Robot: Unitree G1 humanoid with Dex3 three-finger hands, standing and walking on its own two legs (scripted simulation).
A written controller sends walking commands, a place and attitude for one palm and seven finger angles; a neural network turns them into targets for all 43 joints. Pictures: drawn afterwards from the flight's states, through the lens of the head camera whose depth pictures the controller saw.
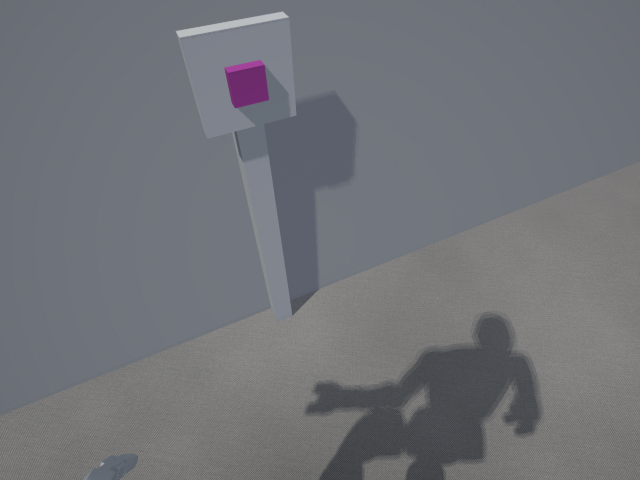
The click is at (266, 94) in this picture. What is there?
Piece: button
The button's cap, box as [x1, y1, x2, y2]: [225, 60, 268, 107]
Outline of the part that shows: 260,60 225,67 231,101 235,107 268,99 264,65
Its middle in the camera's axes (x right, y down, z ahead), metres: -0.13 -0.28 +0.70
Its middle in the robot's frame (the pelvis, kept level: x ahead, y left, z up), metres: +0.72 +0.17 +0.14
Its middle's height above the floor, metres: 0.91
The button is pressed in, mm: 0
